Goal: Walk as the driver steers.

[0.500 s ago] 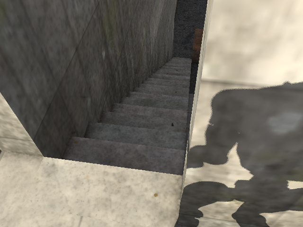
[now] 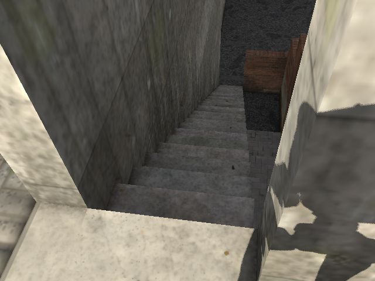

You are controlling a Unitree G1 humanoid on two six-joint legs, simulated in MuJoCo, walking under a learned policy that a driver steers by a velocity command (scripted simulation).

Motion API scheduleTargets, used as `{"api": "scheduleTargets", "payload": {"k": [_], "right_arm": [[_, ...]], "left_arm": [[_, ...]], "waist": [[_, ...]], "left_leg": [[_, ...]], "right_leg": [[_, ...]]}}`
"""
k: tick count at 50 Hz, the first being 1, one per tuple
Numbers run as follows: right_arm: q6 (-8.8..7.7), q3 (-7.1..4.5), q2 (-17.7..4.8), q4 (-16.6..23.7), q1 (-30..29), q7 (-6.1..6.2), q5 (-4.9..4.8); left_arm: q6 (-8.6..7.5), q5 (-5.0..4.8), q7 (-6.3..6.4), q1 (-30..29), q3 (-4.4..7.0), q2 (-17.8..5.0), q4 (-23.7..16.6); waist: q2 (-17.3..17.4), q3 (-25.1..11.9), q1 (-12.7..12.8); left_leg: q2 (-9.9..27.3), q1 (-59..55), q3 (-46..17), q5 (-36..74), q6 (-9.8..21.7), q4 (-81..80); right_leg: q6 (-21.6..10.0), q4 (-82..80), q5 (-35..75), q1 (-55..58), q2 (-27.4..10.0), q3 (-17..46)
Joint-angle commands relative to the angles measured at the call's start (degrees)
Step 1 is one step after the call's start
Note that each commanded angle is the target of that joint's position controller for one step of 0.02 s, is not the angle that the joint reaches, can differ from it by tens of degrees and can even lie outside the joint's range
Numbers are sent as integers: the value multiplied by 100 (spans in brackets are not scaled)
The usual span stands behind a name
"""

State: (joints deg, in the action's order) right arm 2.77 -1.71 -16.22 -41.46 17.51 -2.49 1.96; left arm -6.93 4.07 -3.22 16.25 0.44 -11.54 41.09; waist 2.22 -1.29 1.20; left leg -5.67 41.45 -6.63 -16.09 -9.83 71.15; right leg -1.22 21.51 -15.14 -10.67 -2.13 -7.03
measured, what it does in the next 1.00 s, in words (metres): steps to the left: left foot, then right foot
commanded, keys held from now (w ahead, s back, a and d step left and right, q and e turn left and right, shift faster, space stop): w+q+shift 0.22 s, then w+e+shift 0.78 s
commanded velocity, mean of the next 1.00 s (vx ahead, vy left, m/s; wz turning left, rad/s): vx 0.23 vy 0.40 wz -0.18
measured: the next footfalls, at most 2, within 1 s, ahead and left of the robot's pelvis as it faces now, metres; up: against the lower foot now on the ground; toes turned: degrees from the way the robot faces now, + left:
left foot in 0.34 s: +0.05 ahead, +0.39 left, +0.00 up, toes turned +12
right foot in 0.78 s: +0.28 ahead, +0.25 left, +0.00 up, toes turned -5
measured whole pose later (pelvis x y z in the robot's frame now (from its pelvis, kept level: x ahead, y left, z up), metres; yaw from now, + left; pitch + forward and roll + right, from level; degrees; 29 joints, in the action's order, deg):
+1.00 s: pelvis +0.21 +0.37 -0.01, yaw -11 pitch +2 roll -1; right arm 1.1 -0.1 -14.8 -36.6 2.2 2.1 2.1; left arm -8.2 2.1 -2.1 23.9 1.6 -12.3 51.1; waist 3.1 1.0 7.4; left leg 1.8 30.0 -10.3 -28.3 -6.8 62.8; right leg -3.3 29.4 -10.0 -21.4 4.9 4.7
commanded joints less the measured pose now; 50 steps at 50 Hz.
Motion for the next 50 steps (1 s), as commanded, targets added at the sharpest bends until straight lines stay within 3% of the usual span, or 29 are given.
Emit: {"api": "scheduleTargets", "payload": {"k": [1,3,7,10,15,16,17,18,19,20,21,22,23,24,26,30,32,35,38,39,40,41,42,43,44,45,47,49,50], "right_arm": [[-108,-203,-833,47,566,-122,16],[-117,-120,-504,181,245,-223,-144],[-62,38,-3,234,-281,-488,11],[56,203,261,245,-745,-690,227],[-152,49,-49,46,-850,-508,208],[-261,-3,-88,-69,-575,-425,101],[-394,-153,-375,-311,-80,-352,-161],[-521,-438,-981,-540,734,-283,-310],[-632,-537,-1686,-529,1555,-153,-253],[-846,-570,-1493,-503,1742,4,34],[-902,-491,-1302,-628,1418,54,49],[-888,-345,-936,-613,692,44,-141],[-802,-229,-587,-588,53,7,-331],[-674,-107,-260,-338,-618,-77,-283],[-519,2,63,76,-1527,-115,-62],[-494,-112,-519,-110,-1376,183,185],[-393,-145,-711,-200,-1323,121,239],[-367,-194,-835,-415,-1148,121,157],[-328,-228,-879,-519,-909,308,51],[-327,-172,-705,-352,-1126,282,-1],[-355,-80,-330,-1,-1236,290,99],[-338,-1,-146,351,-1775,86,32],[-309,21,-102,475,-2313,35,-148],[-363,-60,-375,497,-2364,175,-188],[-388,-78,-529,474,-1740,294,32],[-385,-47,-507,465,-1301,386,106],[-301,-45,-609,656,-949,586,17],[-53,31,-316,597,-483,517,19],[3,64,-202,548,-496,485,-39]], "left_arm": [[-364,-65,231,-966,173,-638,-641],[-416,17,360,-458,304,-846,-458],[-350,-124,499,420,508,-1188,-79],[-87,4,587,960,703,-1561,123],[207,109,590,-59,816,-1843,-256],[322,102,542,-362,824,-1936,-250],[401,197,470,-369,779,-1837,-271],[362,527,380,-284,624,-1316,-267],[15,460,152,296,217,1,-814],[-246,30,-11,-660,205,-242,-960],[-401,-228,-69,-1056,299,-465,-886],[-420,-419,-63,-1004,477,-856,-716],[-337,-373,-27,-648,449,-820,-520],[-197,-177,-18,-83,378,-660,-315],[22,26,-121,657,350,-619,-41],[5,-91,-439,33,167,-332,-261],[46,-95,-532,-80,126,-383,-345],[98,-146,-509,-242,92,-351,-420],[-84,-246,-272,-232,122,-449,-262],[-180,-295,-116,580,229,-753,52],[-206,-297,66,1789,394,-1481,346],[-219,-172,150,3309,365,-1566,768],[-301,124,248,3028,375,-1324,950],[-352,28,203,2450,371,-1095,903],[-343,-37,106,1473,232,-678,753],[-322,-110,27,356,144,-402,506],[-276,-301,31,-888,226,-724,92],[-385,-237,195,-1268,409,-1298,-38],[-345,-237,257,-1102,502,-1462,-29]], "waist": [[-798,9,-350],[-625,242,-30],[-942,419,397],[-1020,633,634],[-1441,771,69],[-1208,676,-298],[-961,184,-598],[-207,-796,-1034],[2139,-2831,-813],[1331,-1786,-1439],[1465,-890,-1433],[1409,-227,-883],[1317,55,-300],[1010,211,255],[643,168,654],[228,263,415],[117,321,329],[-32,386,167],[-90,264,190],[-405,-57,580],[-1404,-894,910],[-1571,-1963,1436],[-468,-822,1468],[-454,-283,1217],[-320,-414,626],[-267,-299,135],[-291,-315,-333],[-335,-57,-518],[-509,-81,-327]], "left_leg": [[651,314,-236,236,-342,2322],[950,579,-93,362,-469,2468],[1733,699,-24,555,-504,-238],[1812,50,161,170,-280,-1992],[1269,-1142,82,-52,331,-3370],[1153,-1767,114,455,553,-4171],[604,-3173,503,1075,807,-4446],[446,-4966,257,2249,1260,-4135],[1647,-7981,-1363,4520,2820,-3763],[1841,-7246,-1529,4504,2563,-4095],[2036,-6156,-1278,4176,2548,-4360],[2351,-4868,-1118,3984,2593,-4730],[2429,-3679,-707,3845,2606,-4859],[2607,-2735,-608,3247,2593,-5177],[2735,-2322,-529,1438,2601,-5984],[2331,-3248,432,1048,2376,-5867],[2351,-3461,642,1266,2548,-5766],[2273,-3905,1025,2168,2624,-5417],[1824,-4050,1600,3213,2056,-4346],[1365,-3049,1793,3521,1367,-3347],[369,-1331,1639,1241,268,-1672],[-261,28,11,-2097,-520,302],[110,995,-945,-1547,-428,1110],[175,1157,-950,-1095,-296,1766],[348,724,-893,-673,11,1614],[583,-67,-853,-541,298,1204],[767,-1753,-388,-1352,345,292],[696,-3001,291,-1310,313,-1526],[565,-3208,466,-1311,278,-2157]], "right_leg": [[-979,-739,1367,-346,-1620,246],[-988,-749,1418,55,-1637,-43],[-773,-933,1489,1260,-1800,-303],[-823,-1145,1689,1416,-2313,-501],[-544,-1468,24,741,-2664,-122],[-528,-1148,170,527,-2634,-148],[-524,-387,1014,-78,-2335,-222],[-186,1679,1154,-942,-1410,-886],[-53,4041,-2865,-3285,69,-839],[-245,4939,-2945,-4292,376,217],[-417,5546,-2628,-4452,310,494],[-398,5982,-2313,-4190,-101,340],[-468,6094,-2194,-3440,-369,458],[-473,6161,-1842,-2852,-480,685],[-358,5132,-1071,-2197,-478,844],[-399,3255,-274,-2237,-250,781],[-434,2845,45,-2190,-118,531],[-466,2386,242,-2267,57,116],[-584,1524,941,-1678,472,-238],[-880,1223,2198,-236,411,277],[-1980,810,3500,1935,-961,2834],[-2771,-178,2688,3210,-2249,5389],[-2026,-398,325,2342,-2063,5403],[-1727,-356,-549,1551,-1596,4803],[-1650,-375,-642,747,-1215,4207],[-1695,-390,66,-380,-945,3654],[-1502,-619,1232,-1847,-615,2826],[-1129,-641,770,-2726,-4,2209],[-1079,-570,744,-2571,85,2181]]}}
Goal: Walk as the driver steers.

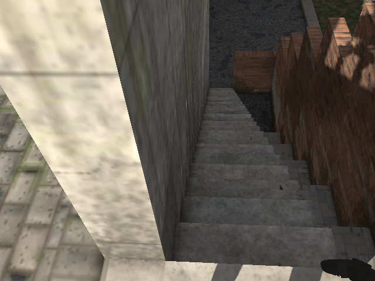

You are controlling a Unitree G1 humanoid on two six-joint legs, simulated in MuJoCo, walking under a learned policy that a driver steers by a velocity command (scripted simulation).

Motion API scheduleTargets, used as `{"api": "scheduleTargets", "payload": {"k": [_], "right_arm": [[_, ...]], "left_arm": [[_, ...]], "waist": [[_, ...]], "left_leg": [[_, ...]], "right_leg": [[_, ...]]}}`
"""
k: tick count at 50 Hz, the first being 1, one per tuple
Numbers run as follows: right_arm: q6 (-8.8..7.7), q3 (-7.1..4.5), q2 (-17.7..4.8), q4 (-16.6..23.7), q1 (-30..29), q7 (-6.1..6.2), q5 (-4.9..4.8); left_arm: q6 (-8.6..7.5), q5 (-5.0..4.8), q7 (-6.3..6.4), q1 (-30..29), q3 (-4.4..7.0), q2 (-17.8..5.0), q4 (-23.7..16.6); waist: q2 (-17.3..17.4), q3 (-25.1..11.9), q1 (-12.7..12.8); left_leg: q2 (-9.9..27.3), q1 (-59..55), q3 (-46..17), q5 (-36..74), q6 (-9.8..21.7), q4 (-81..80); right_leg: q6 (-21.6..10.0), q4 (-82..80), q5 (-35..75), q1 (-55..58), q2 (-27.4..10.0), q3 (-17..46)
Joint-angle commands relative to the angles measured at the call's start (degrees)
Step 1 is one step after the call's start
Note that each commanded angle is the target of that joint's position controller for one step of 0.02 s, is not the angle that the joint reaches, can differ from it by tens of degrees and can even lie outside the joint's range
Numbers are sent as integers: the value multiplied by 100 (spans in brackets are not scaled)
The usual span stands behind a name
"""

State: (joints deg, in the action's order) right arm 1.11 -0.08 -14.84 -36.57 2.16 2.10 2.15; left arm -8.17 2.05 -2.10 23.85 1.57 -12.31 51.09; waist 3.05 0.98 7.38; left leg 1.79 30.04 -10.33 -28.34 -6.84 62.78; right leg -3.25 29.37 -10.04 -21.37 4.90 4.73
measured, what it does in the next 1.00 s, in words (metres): steps on the spot: left foot, then right foot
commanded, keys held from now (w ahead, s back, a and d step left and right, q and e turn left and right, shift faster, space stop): w+e+shift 0.32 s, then w+shift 0.02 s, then w+q+shift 0.66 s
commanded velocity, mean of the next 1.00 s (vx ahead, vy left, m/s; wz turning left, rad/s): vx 0.41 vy -0.04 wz -0.09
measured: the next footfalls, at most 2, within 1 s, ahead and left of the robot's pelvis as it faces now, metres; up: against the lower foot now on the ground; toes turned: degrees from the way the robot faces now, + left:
left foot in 0.10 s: +0.09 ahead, +0.20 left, +0.00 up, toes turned -14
right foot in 0.68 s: -0.01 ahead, -0.09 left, +0.00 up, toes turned -17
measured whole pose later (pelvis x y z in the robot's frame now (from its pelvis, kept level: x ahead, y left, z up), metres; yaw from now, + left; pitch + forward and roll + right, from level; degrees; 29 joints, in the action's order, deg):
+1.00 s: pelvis +0.08 +0.00 +0.00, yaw -4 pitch +1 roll -1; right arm 3.2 -5.5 -17.1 -38.5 4.5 -5.7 1.1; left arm -4.2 2.5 1.5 22.2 2.9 -15.7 42.7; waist 1.8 -0.2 3.3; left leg 2.1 42.3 0.2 -2.8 1.0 59.2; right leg -0.1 16.5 -20.1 3.1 -0.7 -13.7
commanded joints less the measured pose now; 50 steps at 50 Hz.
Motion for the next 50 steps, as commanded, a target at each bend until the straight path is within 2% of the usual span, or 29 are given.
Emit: {"api": "scheduleTargets", "payload": {"k": [1,4,5,6,7,8,9,10,11,13,15,16,18,22,27,30,31,32,33,34,35,36,38,39,40,41,44,47,50], "right_arm": [[185,-77,-237,77,896,-2,-102],[15,-267,-441,170,1024,-137,-292],[-108,-429,-765,192,1202,-130,-254],[-327,-660,-1609,231,1560,33,-174],[-531,-592,-1514,97,1524,36,196],[-681,-626,-1346,83,1060,37,19],[-739,-595,-1147,176,411,-31,-195],[-800,-479,-792,373,-82,-32,-249],[-863,-452,-722,462,-297,23,-134],[-972,-526,-912,511,2,125,49],[-999,-636,-1152,324,651,165,57],[-366,-669,-1142,-386,1971,276,-279],[-107,-687,-1244,-674,2743,278,-280],[-153,-661,-1280,-865,2394,240,-96],[-80,-648,-1147,-1023,2058,95,-51],[114,-770,-1322,-1074,2253,71,22],[109,-693,-1071,-562,1144,-127,-357],[121,-656,-950,-233,275,-137,-376],[79,-530,-493,-53,45,-149,-219],[-56,-262,381,160,-59,-121,-19],[-180,-350,208,317,873,-125,-225],[-201,-414,-120,260,875,-130,-202],[-138,-556,-417,-93,1243,-210,-54],[-60,-561,-591,-15,1316,-408,-740],[75,-625,-463,-163,1403,-400,-47],[166,-644,-426,-144,1329,-427,-5],[272,-636,-402,-33,660,-517,-92],[135,-558,-269,108,94,-780,-123],[147,-543,-553,313,-416,-897,-99]], "left_arm": [[-137,-26,191,-1501,453,-1451,-964],[158,94,141,-1267,399,-1109,-1060],[211,153,144,-851,272,-699,-1014],[294,162,31,-591,27,190,-1427],[334,310,-5,-650,45,-135,-1356],[462,178,89,-557,222,-629,-1166],[576,96,121,-337,340,-964,-1037],[628,67,98,-206,419,-1151,-916],[668,120,10,-109,312,-952,-884],[810,-32,-287,-143,262,-923,-885],[901,-196,-423,-221,215,-942,-912],[1268,26,-375,-1886,395,-1048,-1602],[1429,11,-408,-1777,241,-737,-1727],[1434,19,-281,-1359,279,-737,-1540],[1429,33,-121,-1835,140,-448,-1579],[1411,-15,-32,-1977,88,-372,-1679],[1260,-311,-98,-2001,100,-593,-1972],[1177,-354,-114,-1390,143,-609,-1646],[976,-308,-48,-67,245,-819,-1144],[766,-118,28,401,88,-832,-1136],[732,-70,195,-14,326,-1625,-1466],[673,-77,300,-723,360,-1575,-1658],[559,-113,357,-1597,166,-884,-1825],[482,-755,-58,-1684,90,-484,-1689],[404,-53,182,-1516,88,-603,-1742],[325,58,200,-1411,123,-620,-1643],[145,45,257,-881,177,-681,-1422],[268,19,371,-405,256,-908,-1206],[382,86,431,-376,312,-1064,-1093]], "waist": [[-770,-361,-687],[-873,-606,-781],[-707,-780,-792],[972,-1204,-688],[859,-439,-652],[216,-346,-454],[411,-492,-236],[400,-544,-146],[507,-555,-84],[419,-772,-356],[404,-483,-686],[-528,-150,-1217],[125,-210,-1275],[797,-155,-931],[1238,3,-819],[1720,205,-1056],[1468,-322,-667],[576,140,-110],[-1115,-260,512],[-2062,-112,479],[-2479,-811,-10],[-1942,-573,-320],[-1197,-112,-886],[-1611,313,-1005],[-1203,8,-981],[-1064,208,-990],[-839,487,-709],[-753,531,-536],[-817,631,-507]], "left_leg": [[-363,-2067,903,166,3,-1914],[-702,-2723,794,2063,560,-4113],[-123,-3162,386,2949,1148,-4266],[1967,-4223,-1855,5410,3096,-4321],[3116,-3805,-3101,5689,3374,-4727],[2657,-3620,-2149,5051,2733,-4802],[2058,-3294,-1216,4603,2133,-4675],[1606,-2984,-441,4716,1715,-4543],[1359,-2633,176,5541,1416,-4293],[1392,-2804,749,6200,1413,-4151],[1780,-3050,809,6213,1424,-4210],[1816,-3402,936,6812,1203,-3828],[1816,-3673,876,7254,1184,-3633],[2010,-2983,534,6856,1510,-3673],[1580,-2206,416,5211,1468,-4089],[1367,-1680,116,4147,1285,-4172],[1256,-327,418,-593,1370,-4545],[869,1149,420,-917,1308,-4063],[130,2147,798,-751,1242,-1774],[-364,2804,96,-732,1448,465],[-408,3061,-428,341,1366,1056],[-199,3210,-335,1108,1171,1574],[0,2660,-139,1886,792,1262],[337,2613,392,1978,598,1485],[100,1926,226,2182,557,1200],[120,1800,384,2311,512,1085],[115,1989,573,2709,592,371],[110,2300,686,2678,757,-192],[249,2069,1191,2473,875,-700]], "right_leg": [[-914,-1303,360,-1064,-749,1180],[-837,-620,184,-433,-778,1778],[-501,-42,-364,-439,-429,1662],[199,1728,-2063,-1899,659,495],[777,2568,-2471,-2866,59,750],[952,3078,-1846,-2747,-327,640],[1041,3364,-1349,-2346,-364,376],[1055,3490,-943,-2028,-380,346],[1077,3643,-751,-1593,-393,230],[1236,4015,-406,-1451,-411,149],[1456,4059,-269,-1875,-663,379],[935,4001,-782,-2553,-620,-251],[742,3970,-1123,-2581,-405,7],[626,3957,-1049,-2059,53,830],[571,2268,-989,-950,-292,-81],[475,773,-1369,68,-205,-409],[385,733,-1202,1369,-638,-559],[375,503,-497,2521,-482,-846],[386,190,-1047,3740,-751,-380],[680,78,-2330,3015,-1767,1050],[336,-1410,-3511,2843,-2795,2881],[260,-1968,-4122,2484,-2960,3522],[372,-1763,-2541,1811,-2355,1988],[461,-1807,-1893,1457,-2058,1102],[205,-1937,-1558,1148,-1966,892],[107,-2020,-1192,1117,-1851,509],[42,-2138,-570,1664,-1856,-121],[-39,-2136,-680,2391,-2061,-485],[-131,-2495,-1176,2583,-2173,-841]]}}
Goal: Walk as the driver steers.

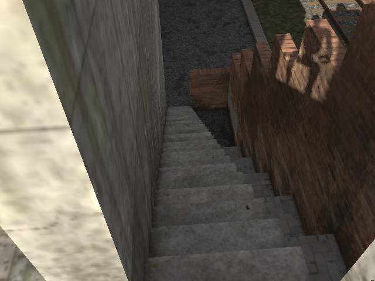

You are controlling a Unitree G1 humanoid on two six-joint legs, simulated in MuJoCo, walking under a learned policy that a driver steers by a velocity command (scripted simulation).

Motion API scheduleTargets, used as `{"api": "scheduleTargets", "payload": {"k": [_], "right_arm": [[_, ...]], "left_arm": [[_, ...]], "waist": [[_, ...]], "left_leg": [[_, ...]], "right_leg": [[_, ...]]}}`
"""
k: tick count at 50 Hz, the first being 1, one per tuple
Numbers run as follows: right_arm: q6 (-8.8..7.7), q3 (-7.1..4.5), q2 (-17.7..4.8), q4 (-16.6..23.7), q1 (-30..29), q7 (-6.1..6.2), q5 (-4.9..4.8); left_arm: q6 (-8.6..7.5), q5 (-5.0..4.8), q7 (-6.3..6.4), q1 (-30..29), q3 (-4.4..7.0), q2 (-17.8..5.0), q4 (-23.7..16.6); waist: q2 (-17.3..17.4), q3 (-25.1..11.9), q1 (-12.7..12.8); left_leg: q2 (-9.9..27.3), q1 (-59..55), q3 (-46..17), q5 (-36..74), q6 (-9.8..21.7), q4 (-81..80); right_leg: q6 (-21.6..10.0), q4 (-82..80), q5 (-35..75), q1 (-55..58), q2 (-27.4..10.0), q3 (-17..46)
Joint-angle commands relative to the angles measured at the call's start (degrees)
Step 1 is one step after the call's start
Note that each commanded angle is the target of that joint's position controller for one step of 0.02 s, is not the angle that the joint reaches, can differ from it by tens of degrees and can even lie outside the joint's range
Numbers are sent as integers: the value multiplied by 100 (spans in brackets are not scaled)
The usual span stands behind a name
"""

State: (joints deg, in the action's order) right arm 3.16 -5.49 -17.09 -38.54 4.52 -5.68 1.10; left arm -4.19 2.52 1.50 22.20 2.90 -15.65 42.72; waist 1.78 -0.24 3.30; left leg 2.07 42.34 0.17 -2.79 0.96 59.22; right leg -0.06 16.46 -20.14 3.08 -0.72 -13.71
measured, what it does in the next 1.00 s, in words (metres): walks ahead: left foot, then right foot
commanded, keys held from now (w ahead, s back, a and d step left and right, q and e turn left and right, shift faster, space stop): w+q+shift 0.26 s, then w+e+shift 0.28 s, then e+shift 0.46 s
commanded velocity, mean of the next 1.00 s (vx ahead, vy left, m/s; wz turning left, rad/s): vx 0.22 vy -0.01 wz -0.06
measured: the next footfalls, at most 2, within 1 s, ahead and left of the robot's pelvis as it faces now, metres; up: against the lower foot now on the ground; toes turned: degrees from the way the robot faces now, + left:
left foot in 0.12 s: +0.24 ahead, +0.12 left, +0.00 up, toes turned +11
right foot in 0.42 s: +0.26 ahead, -0.10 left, +0.00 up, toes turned +18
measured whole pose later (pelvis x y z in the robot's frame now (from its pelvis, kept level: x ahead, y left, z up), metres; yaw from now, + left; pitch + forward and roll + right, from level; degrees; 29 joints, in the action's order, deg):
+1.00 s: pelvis +0.18 -0.04 -0.02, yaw -7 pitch +2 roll +0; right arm -4.4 -3.6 -18.0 -36.7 17.9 2.0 3.0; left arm -4.3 0.2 -2.7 5.9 2.7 -17.9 39.9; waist -0.2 -0.3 -3.7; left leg 9.2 16.8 2.4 -33.3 -6.8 64.4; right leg -4.7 38.8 -12.6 -28.5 2.7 -2.3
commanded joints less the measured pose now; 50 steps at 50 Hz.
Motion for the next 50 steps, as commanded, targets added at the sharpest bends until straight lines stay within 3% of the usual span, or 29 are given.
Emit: {"api": "scheduleTargets", "payload": {"k": [1,3,4,5,7,9,11,14,15,17,20,22,23,25,26,27,28,29,30,31,32,33,35,40,45,47,48,49,50], "right_arm": [[-49,33,-320,581,-850,-111,15],[-527,364,434,754,-467,-317,-11],[-774,244,-35,218,547,-324,-315],[-937,30,-558,-147,1550,-348,-275],[-1034,-168,-1452,126,2948,53,458],[-1224,-267,-1131,-129,2478,268,172],[-1118,-61,-698,370,950,422,-167],[-917,-27,-875,764,-154,253,-52],[-914,-168,-1123,809,-36,300,-59],[-142,-139,-720,558,431,199,116],[56,20,-235,503,236,117,-50],[112,67,-125,358,967,211,7],[132,80,-125,227,1259,275,1],[103,59,-312,55,1233,360,-7],[-12,71,-435,330,1098,454,-247],[-39,74,-604,434,1025,621,-69],[-150,-194,-1167,-86,2292,788,-386],[-245,-161,-1044,-348,2413,957,-470],[-715,301,245,-356,2042,130,123],[-897,449,639,-394,2524,-95,309],[-1088,352,-30,-145,2364,-14,263],[-1136,222,-457,-19,2826,309,248],[-1111,170,-582,360,1153,534,-95],[-1219,10,-889,687,777,1009,67],[-1025,-124,-1315,637,1222,780,583],[-1132,131,-475,332,1747,680,779],[-1193,538,778,747,2622,548,761],[-623,88,-618,535,1163,822,-343],[-445,106,-455,748,961,900,-287]], "left_arm": [[30,73,82,-112,180,-717,-181],[-237,-32,104,-1247,70,-388,-580],[-388,-354,363,-916,311,-1442,-518],[-476,7,304,-403,132,-1249,-498],[-276,151,-191,621,-159,-91,-718],[-359,-244,-109,-1321,-55,-365,-1514],[-278,21,45,-519,121,-908,-1297],[-37,47,-142,1205,34,-638,-592],[89,-94,-338,1375,3,-507,-460],[489,-434,41,416,90,-690,-282],[633,-38,147,903,102,-656,66],[645,131,141,-57,231,-1533,-465],[671,113,148,-782,392,-1947,-570],[675,13,38,-1742,315,-1408,-638],[-11,-241,3,-1386,262,-914,-750],[-313,-186,100,-1224,258,-842,-576],[600,-175,-538,-2925,297,-1124,-1219],[826,-171,-622,-2626,367,-1046,-1216],[840,-26,-294,-1639,42,-420,-1187],[882,49,-352,-1192,-74,94,-932],[798,-96,-362,-33,-57,255,-816],[642,79,-438,516,-92,43,-569],[283,-96,-299,-781,-107,-146,-576],[119,15,-739,-1984,-239,-182,-664],[-41,-146,-727,-1155,-120,-443,-85],[-291,-46,-418,107,325,-1397,43],[-371,73,-236,674,427,-2135,-110],[121,-432,-296,940,612,-1688,-29],[396,-488,-218,423,516,-1530,-333]], "waist": [[-678,896,-74],[369,974,-633],[303,89,-742],[-217,-221,-788],[879,-3740,-669],[596,-940,-1120],[85,-530,-16],[-361,-293,1080],[-291,-348,1009],[89,-772,-136],[1,-406,74],[-1762,357,-232],[-2063,564,-534],[-1304,559,-914],[-1847,269,-174],[-1412,-18,-135],[-1701,-486,-1475],[-756,-103,-1482],[1043,808,-934],[415,-174,-873],[946,-667,-225],[1624,-549,-405],[506,543,-245],[297,443,-605],[682,95,-264],[-13,-1378,246],[-1058,-3034,-465],[-267,-1073,631],[-356,-318,210]], "left_leg": [[291,864,290,-273,225,-499],[95,-972,458,-1104,108,-2223],[-952,-2822,1888,-112,-221,-3555],[-1048,-4983,1623,1894,16,-3849],[1559,-8324,-2664,6203,2839,-1965],[1721,-5727,-3328,2594,2431,-3142],[989,-2476,-2303,1535,2137,-3945],[428,292,-1724,174,1788,-4731],[304,273,-1531,-378,1582,-4706],[-240,-1827,-726,349,873,-3854],[-546,-663,-685,-2241,368,-3143],[-1107,-785,-542,-3076,-132,-415],[-861,-1476,-562,-2638,-146,269],[-502,-2345,-419,-1731,-121,-154],[-966,-2266,-279,-2545,-471,2345],[-930,-1900,-693,-2693,-560,2771],[242,-3453,-843,-3288,55,-1574],[43,-4474,-103,-2164,-207,-4046],[263,-5138,-413,-562,-73,-2304],[483,-5196,-558,-329,396,-2223],[1586,-5241,-1488,3425,1592,-2121],[3586,-4824,-4111,2419,2841,-3830],[2486,-3434,-3445,-2473,1653,-4432],[1351,-3034,-283,15,776,-4450],[1734,-3274,618,2058,403,-3244],[911,-1781,1231,1275,-590,-435],[47,-742,779,-3636,-947,926],[-36,1073,346,-3674,-850,2808],[289,953,-147,-3199,-689,2919]], "right_leg": [[-469,-1328,-120,308,-1690,843],[-599,-83,4336,-417,-1055,-231],[-321,1017,6151,-765,-245,-616],[391,2006,5635,-2063,-150,-648],[1179,5316,-2621,-3181,375,1381],[1044,6295,-2427,-5474,111,2478],[588,5827,-1724,-3641,-313,2074],[479,4973,-575,-1233,-96,1341],[443,4650,-434,-1017,17,1047],[271,3180,117,-2023,-164,966],[-337,1817,470,-990,-483,1474],[-1341,-536,816,-2547,-2646,5142],[-1521,-1047,102,-3565,-2556,5640],[-712,-623,-629,-3929,-1532,4003],[-1042,-749,-688,-4500,-1408,3755],[-985,-583,-258,-3679,-1388,3726],[-731,587,-1008,-3696,-605,2148],[-706,1460,-1050,-4069,221,1773],[-244,2747,-220,-6132,451,2698],[-456,3747,354,-5776,516,3293],[-40,4436,-336,-5693,655,3137],[492,5435,-832,-6153,172,3141],[582,6491,335,-6634,-348,2573],[480,3984,238,-4504,-633,1253],[-30,1912,1789,-2320,329,618],[-1316,1862,3918,890,304,1128],[-3157,1651,6204,2694,-1706,4114],[-2400,1262,5294,1660,-1902,5176],[-1929,970,5010,196,-1785,4650]]}}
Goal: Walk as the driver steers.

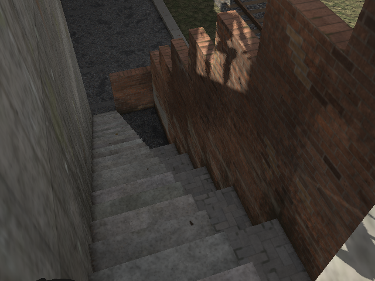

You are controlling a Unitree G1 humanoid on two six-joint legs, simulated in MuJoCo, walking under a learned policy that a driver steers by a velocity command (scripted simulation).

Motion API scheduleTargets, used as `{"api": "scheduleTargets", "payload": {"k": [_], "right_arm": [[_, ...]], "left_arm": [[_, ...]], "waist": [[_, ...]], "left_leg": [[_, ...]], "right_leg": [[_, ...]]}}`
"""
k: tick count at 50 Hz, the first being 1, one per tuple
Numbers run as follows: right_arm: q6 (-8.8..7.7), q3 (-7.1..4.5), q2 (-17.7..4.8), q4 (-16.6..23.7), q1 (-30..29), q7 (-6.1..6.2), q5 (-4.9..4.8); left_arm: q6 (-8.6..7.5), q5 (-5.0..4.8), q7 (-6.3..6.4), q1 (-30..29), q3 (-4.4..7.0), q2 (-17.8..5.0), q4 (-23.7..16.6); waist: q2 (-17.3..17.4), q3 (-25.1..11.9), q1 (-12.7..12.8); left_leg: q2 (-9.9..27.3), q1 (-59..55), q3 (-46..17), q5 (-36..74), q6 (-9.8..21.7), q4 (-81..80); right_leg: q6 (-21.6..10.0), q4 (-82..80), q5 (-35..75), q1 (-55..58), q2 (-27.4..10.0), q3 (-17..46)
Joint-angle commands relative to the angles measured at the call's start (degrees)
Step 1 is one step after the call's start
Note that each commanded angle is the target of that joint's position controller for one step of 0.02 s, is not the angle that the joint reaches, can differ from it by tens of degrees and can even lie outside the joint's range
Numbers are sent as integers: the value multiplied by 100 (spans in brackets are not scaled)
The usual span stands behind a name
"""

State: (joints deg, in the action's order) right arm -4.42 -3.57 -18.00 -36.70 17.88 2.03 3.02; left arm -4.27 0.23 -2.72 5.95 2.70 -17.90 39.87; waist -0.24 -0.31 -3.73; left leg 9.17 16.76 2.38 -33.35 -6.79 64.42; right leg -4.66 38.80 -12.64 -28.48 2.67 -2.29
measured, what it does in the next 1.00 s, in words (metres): walks ahead, turning left: left foot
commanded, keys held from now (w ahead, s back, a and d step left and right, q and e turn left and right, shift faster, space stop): e+shift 0.06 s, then q+shift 0.02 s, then w+q+shift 0.82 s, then w+shift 0.04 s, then w+e+shift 0.06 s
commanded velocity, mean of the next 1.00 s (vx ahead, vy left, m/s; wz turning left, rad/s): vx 0.69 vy -0.08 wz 0.41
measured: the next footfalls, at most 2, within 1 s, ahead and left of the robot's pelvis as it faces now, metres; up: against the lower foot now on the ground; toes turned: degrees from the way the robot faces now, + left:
left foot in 0.54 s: +0.13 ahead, +0.11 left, +0.00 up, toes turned +9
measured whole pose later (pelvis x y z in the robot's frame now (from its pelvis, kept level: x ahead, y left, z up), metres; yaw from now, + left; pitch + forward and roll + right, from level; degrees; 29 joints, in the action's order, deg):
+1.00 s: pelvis +0.31 +0.01 -0.05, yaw +27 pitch +2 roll +1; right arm -4.4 -4.8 -16.6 -52.6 25.8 10.0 -0.9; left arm 2.3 4.1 -8.3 6.4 2.1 -16.3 35.7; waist -8.0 0.0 -3.2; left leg -6.8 10.8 -17.0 -44.9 0.0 54.8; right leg -3.3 41.9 28.6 -33.1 -1.8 7.9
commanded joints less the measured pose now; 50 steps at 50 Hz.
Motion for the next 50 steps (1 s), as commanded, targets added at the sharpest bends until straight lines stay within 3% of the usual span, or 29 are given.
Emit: {"api": "scheduleTargets", "payload": {"k": [1,3,6,10,13,14,15,17,18,19,20,22,25,26,27,28,29,30,32,35,38,39,40,42,43,44,45,47,50], "right_arm": [[513,-175,-618,592,-519,227,-961],[823,-218,-519,418,-239,193,-808],[850,-180,-424,147,1,58,-579],[791,-128,-504,83,-657,4,-579],[798,-190,-554,-225,-529,-79,-645],[839,-246,-627,-446,-24,-76,-608],[900,-151,-378,-528,-66,-145,-104],[931,-135,-232,-483,13,-213,-227],[850,-201,-340,-520,315,-217,-725],[815,-196,-349,-480,150,-239,-734],[881,-111,-191,-326,-49,-265,-209],[1056,-47,-95,-116,-118,-295,-229],[947,-1,-38,-191,436,-295,-273],[889,-47,-77,-399,1222,-236,-218],[928,-144,-71,-786,2434,-27,-218],[876,-101,-334,-718,2418,39,-203],[696,-140,-691,-407,1807,66,-382],[580,-259,-887,-100,1190,130,-430],[418,-277,-854,-48,695,146,-328],[221,-260,-792,-409,1160,239,-367],[97,-250,-577,-598,1309,260,-294],[40,-362,-665,-938,1735,346,-347],[75,-458,-852,-951,1361,586,-505],[-3,-513,-990,-1118,1112,850,-517],[-69,-471,-801,-1120,953,880,-506],[-141,-442,-719,-1135,693,921,-564],[-178,-446,-770,-1153,404,930,-548],[-153,-587,-1160,-1149,-6,959,-462],[11,-520,-1068,-1403,180,1019,-322]], "left_arm": [[688,-205,98,1079,400,-953,-367],[974,-119,25,354,345,-775,-760],[782,-295,145,124,326,-660,-814],[486,-320,388,1156,387,-816,-38],[428,-249,399,1338,472,-965,266],[455,-148,379,1223,465,-972,172],[410,278,481,546,230,-554,-179],[394,238,526,295,194,-596,-231],[382,-312,397,946,459,-1082,93],[393,-317,351,929,451,-1058,86],[318,245,476,369,263,-688,-77],[205,256,411,215,281,-689,-67],[298,273,412,389,263,-730,33],[304,218,447,159,242,-663,-3],[368,222,501,-589,181,-578,-104],[387,337,394,-882,-39,31,-320],[364,417,260,-515,-49,91,-731],[274,463,176,-429,-15,-267,-690],[199,366,130,-577,124,-622,-468],[553,308,103,-665,87,-367,-443],[631,342,88,-574,122,-352,-379],[630,355,53,-1045,178,-410,-635],[809,500,-84,-984,197,-332,-783],[948,525,-355,-992,51,-73,-917],[931,553,-499,-806,19,141,-837],[815,343,-586,-582,7,194,-831],[715,380,-632,-649,-11,156,-889],[575,404,-603,-445,-26,21,-790],[512,334,-535,-689,-134,87,-902]], "waist": [[27,-428,728],[-471,-221,218],[-597,-868,-88],[-645,-406,404],[-536,-223,322],[-554,-202,212],[-501,569,153],[-442,617,9],[-362,57,104],[-442,228,234],[-508,668,108],[-696,588,179],[-303,148,224],[164,70,-136],[1220,383,-953],[2460,1152,-801],[2469,652,-88],[1823,69,82],[37,134,220],[331,14,-50],[449,-177,-141],[215,-54,-339],[-533,371,-18],[-105,480,-28],[138,345,13],[387,338,168],[379,331,195],[486,360,272],[1084,407,-220]], "left_leg": [[-559,2866,-512,483,247,1797],[-571,1759,-757,1275,404,1040],[-649,1629,-553,2011,533,965],[-599,2929,-805,2465,332,501],[-716,2951,-839,2733,398,381],[-785,2577,-956,2729,413,253],[-1056,2566,-1030,2532,389,786],[-974,2401,-850,2627,394,680],[-679,1992,-432,2814,479,-28],[-676,1683,-254,2766,517,-323],[-650,1544,-178,2326,533,-422],[-379,1057,24,1955,754,-1008],[-392,312,207,1355,987,-1767],[-660,-372,478,1416,1036,-2196],[-1022,-1292,125,1446,1148,-2908],[-465,-1553,-1739,2408,1498,-3134],[242,-1504,-3850,3025,1990,-4196],[773,-1265,-4722,1782,2433,-4813],[606,-971,-4406,930,2392,-4443],[37,-1156,-3129,2941,2097,-3964],[-189,-1321,-2646,4561,2118,-3531],[-348,-2018,-2833,3020,2030,-3278],[-231,-1799,-2977,2380,1623,-3460],[-586,-611,-2811,1169,1433,-3428],[-651,-51,-2990,661,1495,-3275],[-730,503,-3051,404,1499,-3257],[-755,776,-2965,471,1493,-2893],[-684,632,-2822,1492,1210,-2245],[-626,-89,-2302,2496,1058,-1258]], "right_leg": [[-1002,-931,3833,2310,-1467,2744],[-721,-1692,1167,606,-1060,2243],[-691,-2139,-2126,371,-987,2587],[-571,-2739,-2579,1314,-1462,2585],[-516,-2960,-2629,1601,-1634,2129],[-474,-3076,-2774,1488,-1678,2108],[-472,-3085,-2435,761,-1720,1821],[-341,-3032,-2141,690,-1741,1182],[-121,-3041,-2211,1229,-1631,759],[-33,-3049,-2006,1132,-1589,524],[-165,-3206,-1838,827,-1690,435],[-163,-2978,-1724,944,-1727,-40],[-273,-2070,-1567,1428,-1802,-388],[-150,-1057,-1854,1120,-1376,-733],[141,1179,-626,45,-659,-1081],[250,3063,-2081,-2245,67,-427],[502,3300,-1931,-2915,284,584],[693,3288,-1769,-2635,-13,821],[708,2699,-924,-2326,-407,974],[523,1902,-101,-1732,-338,671],[342,1946,706,-1388,-238,591],[326,1179,1775,-2156,-484,1296],[414,638,2063,-2301,-504,1323],[428,116,3089,-1331,-428,1125],[358,341,3759,-729,-361,1128],[370,393,4093,-313,-327,1094],[306,402,4395,5,-307,1200],[169,592,4524,8,-485,1182],[51,330,4214,-484,-796,919]]}}
Over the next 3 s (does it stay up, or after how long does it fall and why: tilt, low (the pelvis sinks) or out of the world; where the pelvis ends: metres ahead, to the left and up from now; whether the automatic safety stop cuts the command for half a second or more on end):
stays up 1.76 0.29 -1.32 its command is cut before an obstacle after 0.8 s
